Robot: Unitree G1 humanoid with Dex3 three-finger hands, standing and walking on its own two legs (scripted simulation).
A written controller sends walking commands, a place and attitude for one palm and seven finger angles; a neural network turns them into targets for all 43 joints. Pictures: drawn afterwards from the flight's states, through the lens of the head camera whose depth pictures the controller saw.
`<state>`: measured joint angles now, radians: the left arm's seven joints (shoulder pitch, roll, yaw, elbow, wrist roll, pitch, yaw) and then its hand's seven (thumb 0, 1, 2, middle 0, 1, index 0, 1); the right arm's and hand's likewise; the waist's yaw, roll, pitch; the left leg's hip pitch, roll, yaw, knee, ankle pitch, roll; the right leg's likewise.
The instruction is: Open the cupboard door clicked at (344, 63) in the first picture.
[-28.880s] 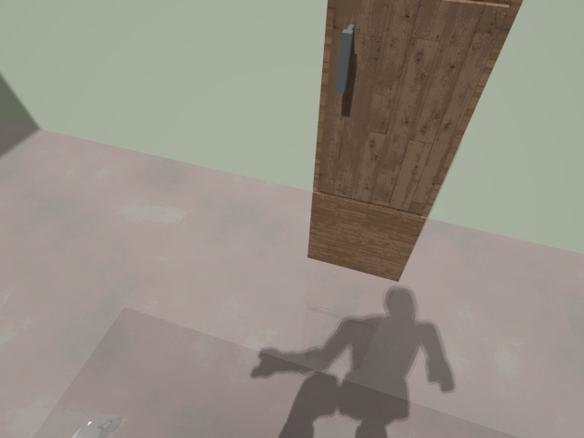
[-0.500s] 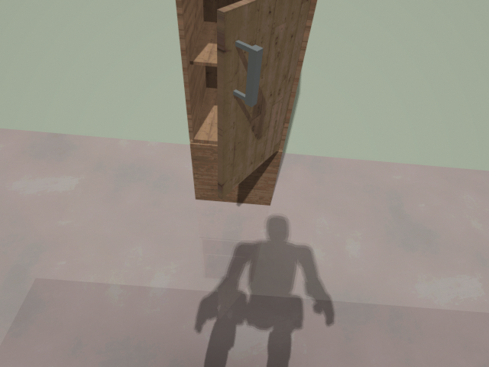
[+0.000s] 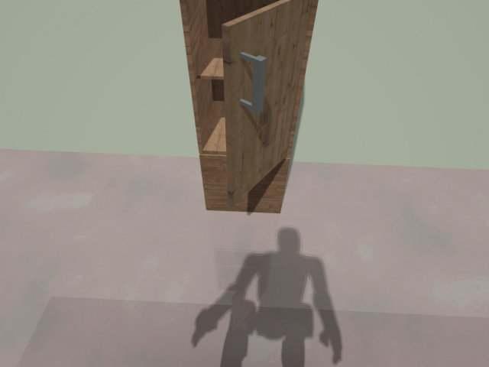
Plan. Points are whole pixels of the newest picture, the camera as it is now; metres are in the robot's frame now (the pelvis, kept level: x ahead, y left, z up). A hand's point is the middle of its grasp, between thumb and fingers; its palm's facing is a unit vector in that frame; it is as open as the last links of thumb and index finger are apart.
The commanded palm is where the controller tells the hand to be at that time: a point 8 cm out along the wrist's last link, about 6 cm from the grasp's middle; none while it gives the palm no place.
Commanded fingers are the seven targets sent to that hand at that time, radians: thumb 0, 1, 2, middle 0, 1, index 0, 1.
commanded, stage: let the arm hang, fingers relaxed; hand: left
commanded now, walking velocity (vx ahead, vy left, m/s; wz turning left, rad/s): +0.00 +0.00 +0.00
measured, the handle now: (251, 83) +0.70 +0.02 +0.12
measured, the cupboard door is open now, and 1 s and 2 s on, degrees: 54 54 54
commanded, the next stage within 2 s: look to check the result in 0.24 s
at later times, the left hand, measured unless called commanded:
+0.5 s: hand out of the picture +0.07 +0.22 -0.15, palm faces +0.00 -0.95 -0.30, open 7.4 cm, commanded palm none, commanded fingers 0.00 0.90 0.90 -0.20 -0.30 -0.20 -0.30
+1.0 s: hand (143, 352) +0.18 +0.20 -0.14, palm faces -0.01 -0.95 -0.33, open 7.4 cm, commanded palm none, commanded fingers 0.00 0.90 0.90 -0.20 -0.30 -0.20 -0.30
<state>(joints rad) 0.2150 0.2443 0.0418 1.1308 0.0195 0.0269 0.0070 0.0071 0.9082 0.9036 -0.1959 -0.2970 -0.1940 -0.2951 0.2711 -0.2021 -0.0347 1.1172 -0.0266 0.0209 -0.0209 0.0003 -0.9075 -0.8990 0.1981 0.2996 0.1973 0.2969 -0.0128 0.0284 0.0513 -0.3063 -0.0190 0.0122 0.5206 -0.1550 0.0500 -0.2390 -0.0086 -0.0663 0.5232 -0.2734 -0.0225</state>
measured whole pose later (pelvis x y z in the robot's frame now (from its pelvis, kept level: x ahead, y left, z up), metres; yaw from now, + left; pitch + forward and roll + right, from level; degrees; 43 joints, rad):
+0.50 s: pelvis +0.04 -0.02 +0.01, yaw +1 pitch -1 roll +0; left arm 0.17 0.29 0.02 1.16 0.02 -0.01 0.00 0.01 0.91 0.90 -0.20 -0.30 -0.20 -0.30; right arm 0.14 -0.30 -0.03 1.12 -0.01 0.00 -0.01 0.00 -0.91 -0.90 0.20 0.30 0.20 0.30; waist 0.00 0.02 0.06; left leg -0.20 -0.03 0.00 0.36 -0.14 0.03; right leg -0.13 0.02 -0.02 0.37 -0.21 -0.02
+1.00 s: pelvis +0.09 -0.03 +0.01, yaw +0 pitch -1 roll +1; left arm 0.09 0.29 0.01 1.11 0.01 -0.03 0.02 0.01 0.90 0.90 -0.20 -0.30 -0.20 -0.30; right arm 0.10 -0.30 -0.01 1.12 -0.01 -0.01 -0.02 0.00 -0.91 -0.90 0.20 0.30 0.20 0.30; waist -0.01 0.02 0.05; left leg -0.12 -0.02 0.00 0.33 -0.19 0.01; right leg -0.05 0.03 -0.01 0.31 -0.25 -0.04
